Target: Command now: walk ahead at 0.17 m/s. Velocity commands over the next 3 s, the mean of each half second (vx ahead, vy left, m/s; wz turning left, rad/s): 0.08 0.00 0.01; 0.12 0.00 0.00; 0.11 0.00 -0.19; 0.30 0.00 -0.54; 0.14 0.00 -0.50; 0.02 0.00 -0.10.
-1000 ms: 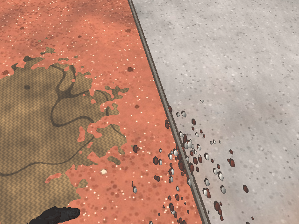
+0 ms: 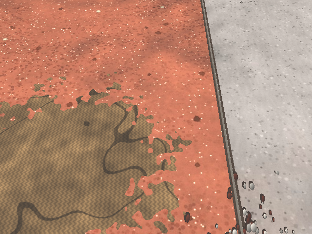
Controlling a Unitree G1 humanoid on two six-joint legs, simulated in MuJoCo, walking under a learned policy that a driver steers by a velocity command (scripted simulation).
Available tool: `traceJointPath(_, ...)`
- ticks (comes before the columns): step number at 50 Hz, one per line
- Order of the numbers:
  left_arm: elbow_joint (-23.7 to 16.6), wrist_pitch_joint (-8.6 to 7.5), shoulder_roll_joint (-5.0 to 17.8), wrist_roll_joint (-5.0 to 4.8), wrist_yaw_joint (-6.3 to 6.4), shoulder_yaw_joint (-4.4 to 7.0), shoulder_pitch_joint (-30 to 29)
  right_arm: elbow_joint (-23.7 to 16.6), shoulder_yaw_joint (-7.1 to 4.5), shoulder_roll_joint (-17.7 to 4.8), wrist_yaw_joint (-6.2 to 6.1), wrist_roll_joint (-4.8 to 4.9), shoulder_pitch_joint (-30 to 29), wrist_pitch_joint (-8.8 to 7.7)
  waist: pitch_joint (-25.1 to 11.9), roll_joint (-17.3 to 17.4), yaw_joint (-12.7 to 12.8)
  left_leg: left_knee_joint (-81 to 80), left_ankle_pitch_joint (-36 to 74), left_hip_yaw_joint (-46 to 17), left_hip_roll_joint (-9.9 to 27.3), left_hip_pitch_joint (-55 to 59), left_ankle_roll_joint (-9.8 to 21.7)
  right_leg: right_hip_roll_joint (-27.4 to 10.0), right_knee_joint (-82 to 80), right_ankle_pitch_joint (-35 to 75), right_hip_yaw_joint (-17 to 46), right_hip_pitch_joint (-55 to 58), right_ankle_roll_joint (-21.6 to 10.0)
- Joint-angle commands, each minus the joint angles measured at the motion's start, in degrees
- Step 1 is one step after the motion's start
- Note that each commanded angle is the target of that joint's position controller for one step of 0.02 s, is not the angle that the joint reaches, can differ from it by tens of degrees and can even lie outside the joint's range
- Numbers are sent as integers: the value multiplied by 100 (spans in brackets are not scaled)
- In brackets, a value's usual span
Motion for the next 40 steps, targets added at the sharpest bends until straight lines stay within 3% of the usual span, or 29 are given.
traceJointPath(1,223,-17,1371,-182,74,353,1770,-331,-90,-570,-85,-86,110,21,-577,-1067,665,2856,-1203,140,-173,-2314,138,-2431,-1096,2687,3040,2392,-1214)
traceJointPath(2,138,-31,1026,-200,33,234,1350,-257,-101,-493,-59,-119,96,87,-258,-628,416,3241,-1062,-71,7,-2293,160,-2180,-1057,2882,2460,1975,-1204)
traceJointPath(3,54,-36,710,-167,26,139,920,-188,-65,-359,-19,-98,24,106,-102,-453,287,3196,-740,-110,153,-2242,150,-1899,-1176,2919,1961,1666,-1065)
traceJointPath(5,57,-60,394,-144,83,11,532,-138,-63,-311,24,-115,-118,170,29,-668,103,2742,-131,-6,324,-1931,67,-1427,-1317,3457,1219,1301,-800)
traceJointPath(8,232,-113,374,-124,125,-52,570,33,-5,-122,29,-93,-76,266,-236,-660,2,2057,231,135,200,-1333,-72,-1184,-1126,4427,637,1146,-785)
traceJointPath(11,418,-60,436,-119,165,-79,688,72,54,-50,-45,-71,-435,329,-271,-780,146,1156,449,259,138,-1069,-100,-1116,-969,4182,554,1133,-797)
traceJointPath(13,529,5,445,-116,179,-93,771,121,66,-86,-85,-43,-590,361,-267,-801,230,777,613,297,137,-847,-72,-1153,-963,3474,680,1021,-805)
traceJointPath(15,589,70,428,-147,187,-113,649,199,93,-58,-110,-57,-650,366,-126,-625,138,55,1064,309,173,-403,-3,-1127,-957,2161,815,665,-694)
traceJointPath(16,626,89,418,-155,188,-117,637,221,110,-97,-123,-94,-717,343,-12,-416,88,-490,1701,145,293,-52,36,-1037,-966,1288,864,375,-505)
traceJointPath(17,644,92,344,-133,183,-137,707,254,86,-290,-144,-131,-719,297,13,-181,144,-668,2211,-258,646,290,72,-888,-953,452,908,128,-305)
traceJointPath(18,690,102,292,-117,157,-114,1002,282,48,-561,-158,-136,-726,248,122,218,399,-595,2917,-641,1035,340,181,-550,-926,-246,747,24,-176)
traceJointPath(19,909,165,27,-164,159,-168,1388,401,55,-469,-141,-8,-910,260,234,682,540,-609,2449,-640,1021,-276,344,-336,-1169,-578,596,505,-121)
traceJointPath(20,1008,198,146,-137,187,-148,1243,403,108,-182,-115,16,-1019,255,456,495,401,-695,2122,-562,849,-548,265,-347,-1134,-393,625,721,-72)
traceJointPath(21,1022,203,236,-129,198,-115,1098,446,121,-123,-112,8,-1018,239,471,394,330,-741,2161,-467,741,-538,195,-402,-1070,-93,665,802,-72)
traceJointPath(25,1203,177,145,-141,200,-140,1066,678,105,-165,-168,17,-933,214,247,160,314,-787,2488,-405,692,-154,195,-507,-1065,378,681,967,-42)
traceJointPath(36,1657,217,26,-136,272,-204,1133,1068,141,-52,-192,7,-929,235,332,-76,314,-925,2370,-354,661,-183,209,-544,-1101,377,662,1099,-4)
traceJointPath(38,1734,236,89,-113,263,-171,1237,1136,119,-75,-184,-8,-828,258,275,-105,323,-855,1057,-241,454,-261,287,-393,-1051,-792,596,1080,-89)
traceJointPath(40,1700,287,230,-85,230,-93,1270,1095,50,-165,-146,-41,-804,306,642,-223,350,-595,-878,-187,239,-864,470,-368,-1009,-2636,796,705,-327)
